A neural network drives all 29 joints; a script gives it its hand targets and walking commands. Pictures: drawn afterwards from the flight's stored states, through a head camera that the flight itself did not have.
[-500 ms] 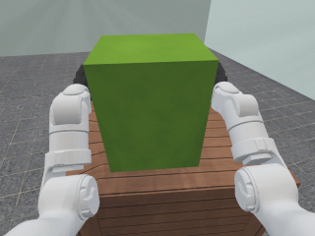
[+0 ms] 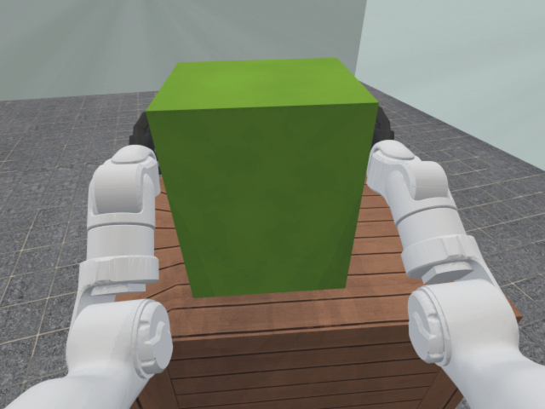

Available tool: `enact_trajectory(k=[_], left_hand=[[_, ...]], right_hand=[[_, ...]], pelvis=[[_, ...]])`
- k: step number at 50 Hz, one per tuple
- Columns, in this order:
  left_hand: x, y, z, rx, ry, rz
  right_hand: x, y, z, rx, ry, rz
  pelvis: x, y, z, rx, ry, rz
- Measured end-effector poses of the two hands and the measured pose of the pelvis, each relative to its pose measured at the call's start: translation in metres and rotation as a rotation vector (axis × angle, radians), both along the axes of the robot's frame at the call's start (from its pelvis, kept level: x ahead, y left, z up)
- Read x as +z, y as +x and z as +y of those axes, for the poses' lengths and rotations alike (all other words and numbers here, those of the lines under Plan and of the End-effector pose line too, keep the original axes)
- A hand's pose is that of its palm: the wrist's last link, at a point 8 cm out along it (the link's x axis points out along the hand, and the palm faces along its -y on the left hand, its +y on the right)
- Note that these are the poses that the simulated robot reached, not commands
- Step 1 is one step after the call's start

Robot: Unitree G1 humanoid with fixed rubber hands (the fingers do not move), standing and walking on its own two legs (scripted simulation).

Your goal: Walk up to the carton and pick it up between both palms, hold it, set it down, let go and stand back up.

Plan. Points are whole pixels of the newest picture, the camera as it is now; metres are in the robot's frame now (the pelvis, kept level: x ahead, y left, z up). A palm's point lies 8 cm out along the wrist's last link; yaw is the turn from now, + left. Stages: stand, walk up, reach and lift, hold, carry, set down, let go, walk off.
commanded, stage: hold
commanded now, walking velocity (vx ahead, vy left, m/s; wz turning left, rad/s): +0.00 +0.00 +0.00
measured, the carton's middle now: (264, 179) +0.38 +0.01 +0.22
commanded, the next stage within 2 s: none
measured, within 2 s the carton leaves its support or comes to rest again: neither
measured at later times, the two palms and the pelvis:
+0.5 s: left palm (144, 160) +0.37 +0.17 +0.26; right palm (377, 152) +0.37 -0.15 +0.27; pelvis +0.00 +0.00 +0.00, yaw +0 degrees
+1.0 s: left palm (149, 150) +0.38 +0.17 +0.28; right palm (379, 148) +0.38 -0.16 +0.28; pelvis +0.00 +0.00 +0.00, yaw +0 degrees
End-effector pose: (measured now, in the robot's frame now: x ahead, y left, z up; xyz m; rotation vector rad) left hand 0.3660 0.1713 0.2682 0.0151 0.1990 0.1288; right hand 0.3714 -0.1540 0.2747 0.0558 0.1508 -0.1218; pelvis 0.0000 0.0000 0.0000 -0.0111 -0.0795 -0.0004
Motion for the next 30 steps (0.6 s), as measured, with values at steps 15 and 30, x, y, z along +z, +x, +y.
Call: enact_trajectory(k=[15, 30], left_hand=[[-0.0007, 0.0014, 0.0021, 0.003, 0.000, -0.003], [-0.0037, 0.0000, 0.0009, 0.000, -0.001, -0.004]], right_hand=[[0.0001, 0.0026, 0.0021, 0.004, 0.002, -0.002], [-0.0011, 0.0004, 0.0009, 0.000, 0.002, -0.003]], pelvis=[[0.0000, 0.0020, -0.0020, 0.010, -0.001, 0.007], [0.0001, 0.0042, -0.0005, 0.005, -0.002, 0.001]])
